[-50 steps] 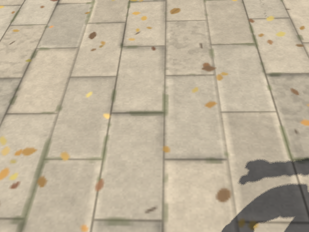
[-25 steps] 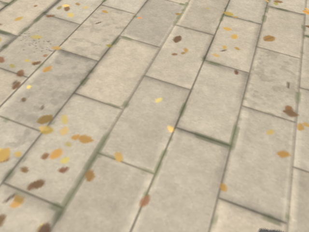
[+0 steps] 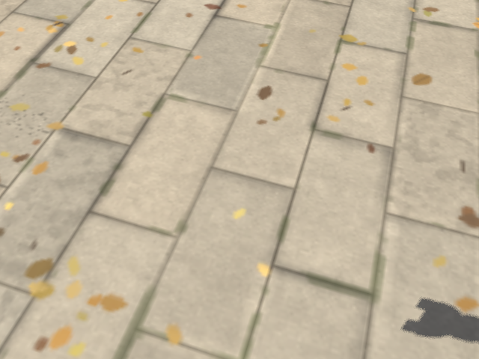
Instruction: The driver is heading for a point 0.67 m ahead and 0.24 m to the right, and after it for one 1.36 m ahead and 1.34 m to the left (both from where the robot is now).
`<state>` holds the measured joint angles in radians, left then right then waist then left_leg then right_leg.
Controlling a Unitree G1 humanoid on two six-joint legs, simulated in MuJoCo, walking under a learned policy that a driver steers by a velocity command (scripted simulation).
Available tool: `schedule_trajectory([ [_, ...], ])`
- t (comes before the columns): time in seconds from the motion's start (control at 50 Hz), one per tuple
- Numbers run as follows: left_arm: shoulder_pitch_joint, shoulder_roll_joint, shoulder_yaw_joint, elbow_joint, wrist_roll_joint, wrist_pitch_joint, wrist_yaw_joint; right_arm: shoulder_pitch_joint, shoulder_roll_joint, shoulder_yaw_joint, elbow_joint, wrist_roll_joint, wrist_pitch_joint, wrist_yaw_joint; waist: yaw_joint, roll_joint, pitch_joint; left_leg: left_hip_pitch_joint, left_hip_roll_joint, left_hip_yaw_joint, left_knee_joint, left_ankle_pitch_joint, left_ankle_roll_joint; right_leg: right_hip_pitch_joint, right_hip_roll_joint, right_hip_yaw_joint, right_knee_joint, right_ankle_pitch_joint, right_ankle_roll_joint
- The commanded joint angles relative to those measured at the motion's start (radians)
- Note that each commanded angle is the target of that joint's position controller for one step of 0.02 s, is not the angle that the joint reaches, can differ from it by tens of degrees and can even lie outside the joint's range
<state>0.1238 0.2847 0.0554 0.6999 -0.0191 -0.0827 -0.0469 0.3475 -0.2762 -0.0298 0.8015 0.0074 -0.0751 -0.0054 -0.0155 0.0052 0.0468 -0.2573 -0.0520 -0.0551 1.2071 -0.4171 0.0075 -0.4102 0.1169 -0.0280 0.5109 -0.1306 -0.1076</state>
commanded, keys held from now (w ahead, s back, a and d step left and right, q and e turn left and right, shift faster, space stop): w+e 0.96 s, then q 0.04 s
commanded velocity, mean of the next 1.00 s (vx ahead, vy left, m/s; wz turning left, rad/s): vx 0.50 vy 0.00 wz -0.54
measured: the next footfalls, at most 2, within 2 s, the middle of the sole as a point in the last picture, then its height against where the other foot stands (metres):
left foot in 0.34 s outside the picture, level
right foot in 0.88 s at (317, 323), level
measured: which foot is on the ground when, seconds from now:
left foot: up 0.00-0.32, down 0.34-0.88, up 0.90-1.00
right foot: down 0.00-0.34, up 0.36-0.86, down 0.88-1.00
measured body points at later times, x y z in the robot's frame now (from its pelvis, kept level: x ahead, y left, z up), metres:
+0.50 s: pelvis +0.29 +0.06 +0.01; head +0.31 +0.06 +0.46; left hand +0.46 +0.30 -0.10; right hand +0.35 -0.24 -0.07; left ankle +0.35 +0.15 -0.72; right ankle +0.19 -0.06 -0.63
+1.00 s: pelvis +0.50 -0.10 +0.01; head +0.53 -0.13 +0.45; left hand +0.79 +0.03 -0.08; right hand +0.42 -0.39 -0.11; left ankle +0.51 +0.09 -0.63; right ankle +0.52 -0.19 -0.72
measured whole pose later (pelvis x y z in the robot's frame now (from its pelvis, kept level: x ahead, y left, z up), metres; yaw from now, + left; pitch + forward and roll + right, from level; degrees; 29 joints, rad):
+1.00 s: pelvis +0.50 -0.10 +0.01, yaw -36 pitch +1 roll +1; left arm 0.19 0.30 0.07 0.63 -0.01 -0.04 -0.04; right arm 0.25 -0.31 -0.05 0.76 0.01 -0.10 0.00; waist -0.02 0.01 0.07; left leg -0.39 0.06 -0.02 1.19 -0.40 -0.01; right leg -0.38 0.08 0.00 0.54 -0.18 -0.09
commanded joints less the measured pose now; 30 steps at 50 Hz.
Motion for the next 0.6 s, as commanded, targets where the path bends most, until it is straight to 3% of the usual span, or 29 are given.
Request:
schedule_trajectory([
  [0.02, 0.097, 0.111, 0.032, -0.044, 0.015, 0.0, 0.023, -0.103, -0.157, -0.038, -0.141, -0.01, -0.06, 0.008, 0.037, 0.043, -0.064, -0.431, 0.121, -0.069, 0.008, 0.066, -0.006, 0.369, -0.312, 0.484, -0.272, 0.029, -0.207],
  [0.04, 0.079, 0.113, 0.031, -0.056, 0.022, 0.002, 0.026, -0.08, -0.144, -0.037, -0.142, -0.018, -0.053, 0.007, 0.006, 0.011, -0.048, -0.38, 0.129, -0.061, -0.027, 0.074, -0.018, 0.286, -0.288, 0.458, -0.296, 0.087, -0.212],
  [0.1, 0.074, 0.134, 0.038, -0.056, 0.01, 0.002, 0.036, -0.07, -0.103, -0.024, -0.155, -0.03, -0.03, -0.001, -0.016, -0.037, -0.036, -0.315, 0.141, -0.014, -0.205, 0.111, -0.068, 0.129, -0.248, 0.355, -0.322, 0.196, -0.216],
  [0.14, 0.092, 0.163, 0.049, -0.048, 0.003, 0.006, 0.046, -0.157, -0.074, -0.011, -0.182, -0.033, -0.028, -0.003, 0.012, -0.046, -0.027, -0.256, 0.123, 0.007, -0.377, 0.267, -0.086, 0.053, -0.197, 0.286, -0.316, 0.175, -0.178],
  [0.18, 0.145, 0.172, 0.053, -0.031, -0.006, 0.016, 0.054, -0.248, -0.063, -0.006, -0.201, -0.027, -0.033, 0.0, 0.06, -0.054, -0.036, -0.183, 0.081, 0.014, -0.535, 0.447, -0.095, 0.03, -0.167, 0.27, -0.294, 0.11, -0.136],
  [0.26, 0.211, 0.165, 0.053, -0.011, -0.017, 0.035, 0.06, -0.303, -0.108, -0.025, -0.223, 0.0, -0.042, 0.01, 0.073, -0.088, -0.062, -0.136, 0.057, -0.04, -0.675, 0.463, -0.086, 0.141, -0.205, 0.382, -0.2, -0.04, -0.092],
  [0.32, 0.198, 0.142, 0.049, -0.021, -0.006, 0.042, 0.059, -0.21, -0.147, -0.053, -0.204, 0.005, -0.053, 0.011, 0.005, -0.114, -0.086, -0.001, 0.062, -0.033, -0.736, 0.352, -0.027, 0.175, -0.209, 0.441, -0.065, -0.073, -0.045],
  [0.34, 0.204, 0.095, 0.033, -0.027, 0.0, 0.039, 0.055, -0.117, -0.177, -0.067, -0.194, -0.005, -0.057, 0.005, -0.043, -0.09, -0.147, 0.154, 0.126, -0.074, -0.75, 0.308, 0.018, 0.13, -0.163, 0.399, 0.079, -0.093, -0.01],
  [0.36, 0.248, 0.012, 0.006, -0.039, 0.021, 0.036, 0.051, 0.022, -0.234, -0.081, -0.183, -0.014, -0.054, -0.004, -0.075, 0.082, -0.284, 0.392, 0.326, -0.275, -0.756, 0.238, 0.083, 0.006, -0.078, 0.277, 0.393, -0.349, 0.035],
  [0.38, 0.346, 0.02, 0.001, -0.081, -0.021, 0.025, 0.05, 0.073, -0.298, -0.097, -0.143, -0.024, -0.038, 0.009, -0.017, 0.407, -0.336, 0.553, 0.498, -0.766, -0.89, -0.085, 0.225, -0.313, -0.026, 0.183, 0.665, -0.503, 0.068],
  [0.4, 0.317, 0.124, 0.023, -0.049, -0.03, 0.03, 0.057, 0.021, -0.2, -0.078, -0.17, -0.014, -0.036, 0.014, -0.043, 0.226, -0.231, 0.478, 0.46, -0.743, -0.931, -0.232, 0.2, -0.388, -0.097, 0.215, 0.777, -0.412, 0.088],
  [0.42, 0.224, 0.158, 0.034, -0.06, -0.02, 0.037, 0.057, -0.016, -0.154, -0.065, -0.173, -0.011, -0.032, 0.011, -0.06, 0.14, -0.133, 0.385, 0.416, -0.56, -0.925, -0.139, 0.162, -0.402, -0.122, 0.188, 0.796, -0.317, 0.096],
  [0.44, 0.187, 0.144, 0.035, -0.064, -0.009, 0.042, 0.058, -0.059, -0.133, -0.056, -0.176, -0.019, -0.029, 0.011, -0.044, 0.073, -0.091, 0.291, 0.369, -0.427, -0.932, 0.026, 0.146, -0.361, -0.154, 0.172, 0.774, -0.246, 0.105],
  [0.46, 0.161, 0.134, 0.038, -0.075, -0.003, 0.043, 0.055, -0.086, -0.111, -0.05, -0.166, -0.022, -0.027, 0.009, -0.03, 0.082, -0.054, 0.233, 0.333, -0.337, -0.948, 0.135, 0.146, -0.345, -0.179, 0.171, 0.729, -0.202, 0.111],
  [0.5, 0.163, 0.102, 0.037, -0.081, -0.011, 0.052, 0.044, -0.097, -0.096, -0.047, -0.15, -0.022, -0.033, 0.005, -0.011, 0.124, -0.039, 0.168, 0.293, -0.208, -0.992, 0.241, 0.141, -0.286, -0.208, 0.145, 0.686, -0.16, 0.116],
  [0.6, 0.077, 0.057, 0.023, -0.118, -0.003, 0.063, 0.036, -0.072, -0.139, -0.066, -0.101, -0.016, -0.037, 0.003, -0.019, 0.071, -0.016, 0.2, 0.318, -0.053, -1.042, 0.424, 0.18, -0.35, -0.226, 0.131, 0.514, -0.047, 0.136],
])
